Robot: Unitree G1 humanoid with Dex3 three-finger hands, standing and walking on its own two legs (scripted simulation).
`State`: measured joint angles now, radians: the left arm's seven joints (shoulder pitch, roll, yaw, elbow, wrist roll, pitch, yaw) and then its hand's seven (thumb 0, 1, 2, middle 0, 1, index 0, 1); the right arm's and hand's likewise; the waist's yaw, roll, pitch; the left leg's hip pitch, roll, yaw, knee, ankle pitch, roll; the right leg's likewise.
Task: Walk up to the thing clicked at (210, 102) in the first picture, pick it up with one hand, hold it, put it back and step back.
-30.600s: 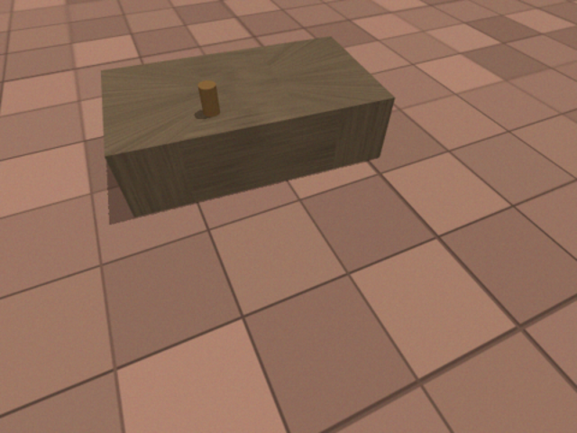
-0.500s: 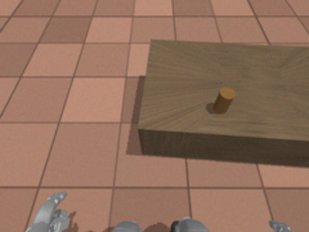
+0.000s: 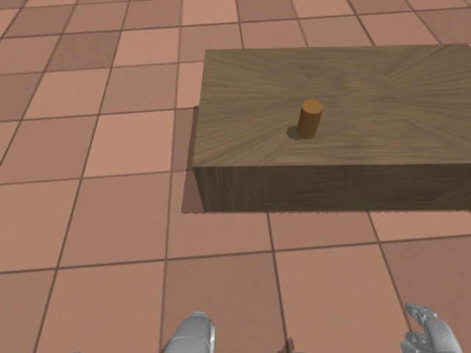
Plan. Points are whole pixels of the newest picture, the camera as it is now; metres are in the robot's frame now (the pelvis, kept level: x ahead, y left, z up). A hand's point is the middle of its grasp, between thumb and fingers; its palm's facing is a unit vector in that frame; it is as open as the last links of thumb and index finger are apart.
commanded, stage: step back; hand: right
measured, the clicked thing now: (309, 119) +0.90 -0.20 -0.32
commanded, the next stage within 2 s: stand in 1.88 s
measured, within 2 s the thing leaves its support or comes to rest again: neither
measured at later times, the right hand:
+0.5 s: hand out of the picture -0.03 -0.28 -0.13, palm faces -0.15 +0.90 -0.41, open 7.4 cm
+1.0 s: hand out of the picture -0.17 -0.31 -0.15, palm faces -0.17 +0.93 -0.34, open 7.4 cm
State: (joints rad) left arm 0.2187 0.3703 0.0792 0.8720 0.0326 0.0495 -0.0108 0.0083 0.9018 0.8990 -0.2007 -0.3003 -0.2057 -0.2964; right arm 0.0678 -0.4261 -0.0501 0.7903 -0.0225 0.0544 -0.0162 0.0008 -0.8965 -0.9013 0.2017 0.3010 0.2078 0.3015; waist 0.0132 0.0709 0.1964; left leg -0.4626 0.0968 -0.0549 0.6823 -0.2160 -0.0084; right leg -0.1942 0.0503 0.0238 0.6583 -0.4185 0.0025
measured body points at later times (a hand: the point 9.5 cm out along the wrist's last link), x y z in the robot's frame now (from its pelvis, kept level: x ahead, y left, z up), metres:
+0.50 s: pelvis -0.14 -0.02 +0.01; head -0.09 +0.00 +0.46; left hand -0.04 +0.29 -0.11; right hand -0.03 -0.32 -0.10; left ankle -0.12 +0.09 -0.71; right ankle -0.14 -0.16 -0.64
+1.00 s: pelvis -0.27 -0.05 +0.01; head -0.24 -0.07 +0.46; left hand -0.24 +0.29 -0.08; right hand -0.16 -0.36 -0.13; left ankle -0.27 +0.09 -0.71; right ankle -0.26 -0.18 -0.71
